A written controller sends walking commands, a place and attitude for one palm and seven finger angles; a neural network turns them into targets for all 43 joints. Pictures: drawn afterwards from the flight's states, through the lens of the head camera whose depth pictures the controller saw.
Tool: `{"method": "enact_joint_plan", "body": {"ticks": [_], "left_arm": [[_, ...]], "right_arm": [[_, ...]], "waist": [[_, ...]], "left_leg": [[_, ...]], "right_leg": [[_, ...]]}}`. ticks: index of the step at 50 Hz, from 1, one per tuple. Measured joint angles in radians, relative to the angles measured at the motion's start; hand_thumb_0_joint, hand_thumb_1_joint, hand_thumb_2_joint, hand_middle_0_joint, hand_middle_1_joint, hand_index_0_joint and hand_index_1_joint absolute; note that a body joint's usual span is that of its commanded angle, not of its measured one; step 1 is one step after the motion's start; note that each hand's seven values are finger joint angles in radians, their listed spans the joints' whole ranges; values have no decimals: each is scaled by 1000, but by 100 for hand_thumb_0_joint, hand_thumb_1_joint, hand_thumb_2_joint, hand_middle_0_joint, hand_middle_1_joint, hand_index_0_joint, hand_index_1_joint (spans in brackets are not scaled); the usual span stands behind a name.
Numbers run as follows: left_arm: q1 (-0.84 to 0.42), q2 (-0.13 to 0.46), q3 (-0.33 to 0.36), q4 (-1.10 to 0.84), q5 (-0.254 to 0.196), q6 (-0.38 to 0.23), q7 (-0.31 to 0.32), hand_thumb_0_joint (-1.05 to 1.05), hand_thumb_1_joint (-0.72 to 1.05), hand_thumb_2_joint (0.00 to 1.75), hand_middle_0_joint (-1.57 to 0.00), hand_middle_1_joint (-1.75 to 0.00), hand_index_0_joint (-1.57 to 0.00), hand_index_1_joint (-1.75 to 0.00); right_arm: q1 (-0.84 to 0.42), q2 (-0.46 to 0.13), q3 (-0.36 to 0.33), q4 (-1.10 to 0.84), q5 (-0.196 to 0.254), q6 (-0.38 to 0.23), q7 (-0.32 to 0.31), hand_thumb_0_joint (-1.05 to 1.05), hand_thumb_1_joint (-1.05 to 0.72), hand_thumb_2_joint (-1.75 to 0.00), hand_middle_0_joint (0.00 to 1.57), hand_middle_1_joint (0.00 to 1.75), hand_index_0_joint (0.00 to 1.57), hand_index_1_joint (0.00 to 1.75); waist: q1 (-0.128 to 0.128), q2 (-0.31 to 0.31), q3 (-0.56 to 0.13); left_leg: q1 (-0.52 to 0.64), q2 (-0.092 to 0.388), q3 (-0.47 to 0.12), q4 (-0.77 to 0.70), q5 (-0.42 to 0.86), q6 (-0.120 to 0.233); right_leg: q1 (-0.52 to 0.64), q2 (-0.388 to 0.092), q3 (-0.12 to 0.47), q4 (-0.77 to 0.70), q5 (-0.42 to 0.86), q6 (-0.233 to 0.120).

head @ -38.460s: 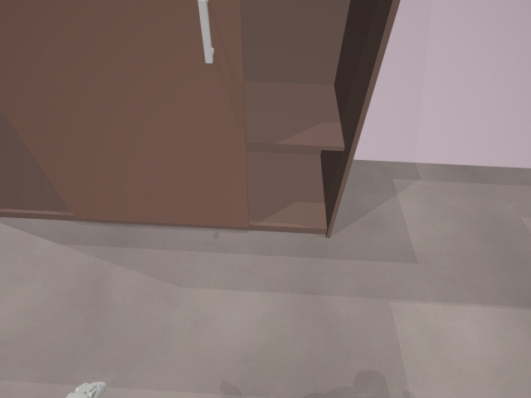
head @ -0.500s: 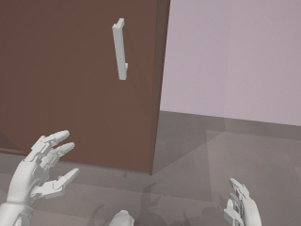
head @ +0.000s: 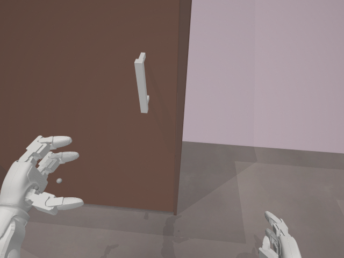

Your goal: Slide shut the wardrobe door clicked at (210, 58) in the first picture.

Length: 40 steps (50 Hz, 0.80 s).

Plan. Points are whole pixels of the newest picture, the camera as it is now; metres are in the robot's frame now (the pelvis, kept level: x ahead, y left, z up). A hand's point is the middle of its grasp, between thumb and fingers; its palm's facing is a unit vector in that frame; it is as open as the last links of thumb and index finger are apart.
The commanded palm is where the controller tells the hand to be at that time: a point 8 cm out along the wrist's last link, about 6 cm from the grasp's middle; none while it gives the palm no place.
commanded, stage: raise the hand with hooked fingers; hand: left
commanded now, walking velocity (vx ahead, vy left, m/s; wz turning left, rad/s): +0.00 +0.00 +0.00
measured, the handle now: (143, 84) +0.48 +0.11 +0.17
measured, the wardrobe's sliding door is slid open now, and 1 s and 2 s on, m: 0.00 0.00 0.00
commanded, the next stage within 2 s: move the hooked fingers beside the handle in 0.98 s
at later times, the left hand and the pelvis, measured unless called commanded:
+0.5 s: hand (39, 137) +0.27 +0.27 +0.19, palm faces +0.05 -0.99 -0.09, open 14.0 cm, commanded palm +0.24 +0.31 +0.20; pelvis +0.00 -0.01 +0.02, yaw +1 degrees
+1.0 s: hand (48, 133) +0.29 +0.26 +0.19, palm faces +0.05 -1.00 -0.07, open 14.0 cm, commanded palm +0.25 +0.30 +0.20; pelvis +0.01 -0.02 +0.02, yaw +0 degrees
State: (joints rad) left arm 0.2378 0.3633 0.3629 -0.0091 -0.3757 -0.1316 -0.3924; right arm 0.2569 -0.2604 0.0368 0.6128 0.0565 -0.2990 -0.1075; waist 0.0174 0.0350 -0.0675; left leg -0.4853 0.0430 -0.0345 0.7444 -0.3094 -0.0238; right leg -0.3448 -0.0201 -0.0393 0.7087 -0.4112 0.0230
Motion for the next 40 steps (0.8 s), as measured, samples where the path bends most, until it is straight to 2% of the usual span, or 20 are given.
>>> {"method": "enact_joint_plan", "body": {"ticks": [6, 12, 26, 33, 40], "left_arm": [[-89, 30, 28, 39, 3, 78, -16, 0, -35, 37, -29, -110, -29, -110], [-151, 53, 53, 58, 2, 130, -38, 0, -45, 33, -29, -117, -29, -117], [-321, 120, 104, 154, 13, 227, -74, -1, -50, 30, -30, -120, -30, -120], [-322, 123, 110, 188, 8, 254, -88, -1, -50, 30, -30, -120, -30, -120], [-296, 90, 112, 156, 16, 232, -69, -1, -50, 30, -30, -120, -30, -120]], "right_arm": [[-20, 8, 23, -5, 4, 2, -6, 2, -90, -90, 20, 30, 21, 30], [-26, 10, 37, -2, 7, 7, -8, 2, -90, -90, 20, 30, 21, 30], [-18, -9, 41, 21, 20, 36, -19, 2, -90, -90, 20, 30, 21, 30], [-13, -21, 29, 10, 27, 51, -8, 2, -90, -90, 20, 30, 21, 30], [-13, -20, 21, 12, 21, 51, -12, 2, -90, -90, 20, 30, 21, 30]], "waist": [[9, 5, 10], [17, 11, 16], [16, 23, 29], [7, 28, 18], [7, 19, 24]], "left_leg": [[50, -3, -3, -47, 21, 1], [94, -3, -3, -89, 38, -1], [163, 0, -4, -169, 73, -10], [170, 4, 5, -186, 77, -13], [179, 7, 8, -187, 72, -16]], "right_leg": [[54, -1, -5, -53, 23, 0], [98, -1, -6, -95, 41, -2], [159, 2, -10, -159, 68, -11], [156, 5, -2, -165, 69, -14], [161, 8, 2, -162, 64, -18]]}}
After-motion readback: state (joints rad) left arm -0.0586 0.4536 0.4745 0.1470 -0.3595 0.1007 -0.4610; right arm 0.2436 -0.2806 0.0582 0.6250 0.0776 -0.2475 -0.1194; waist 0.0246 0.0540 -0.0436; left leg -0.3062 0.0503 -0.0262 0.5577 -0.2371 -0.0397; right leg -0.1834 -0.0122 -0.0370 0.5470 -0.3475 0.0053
